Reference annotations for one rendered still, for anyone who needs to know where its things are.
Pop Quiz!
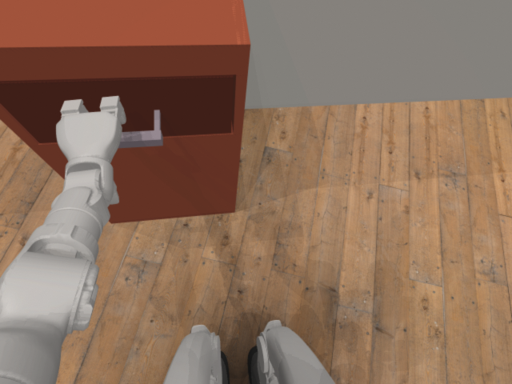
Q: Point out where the robot left hand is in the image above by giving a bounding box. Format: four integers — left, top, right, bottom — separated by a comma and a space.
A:
56, 96, 126, 205

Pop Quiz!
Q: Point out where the cabinet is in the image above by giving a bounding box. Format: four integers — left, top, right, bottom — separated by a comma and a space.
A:
0, 0, 250, 224

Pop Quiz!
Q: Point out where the robot left upper arm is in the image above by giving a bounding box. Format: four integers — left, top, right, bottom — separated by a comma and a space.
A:
0, 251, 99, 384

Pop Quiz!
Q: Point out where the right robot thigh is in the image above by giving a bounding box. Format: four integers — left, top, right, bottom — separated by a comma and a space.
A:
256, 326, 335, 384

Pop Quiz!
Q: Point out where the left robot forearm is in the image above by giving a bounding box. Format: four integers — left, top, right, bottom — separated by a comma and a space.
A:
0, 157, 114, 301

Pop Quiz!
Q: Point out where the right robot shin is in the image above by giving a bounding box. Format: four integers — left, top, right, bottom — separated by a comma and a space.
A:
258, 320, 282, 384

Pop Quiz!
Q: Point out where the handle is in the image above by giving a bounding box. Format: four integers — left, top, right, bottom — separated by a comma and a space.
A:
118, 110, 163, 148

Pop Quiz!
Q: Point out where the drawer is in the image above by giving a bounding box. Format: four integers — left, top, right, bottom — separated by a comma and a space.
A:
0, 75, 233, 143

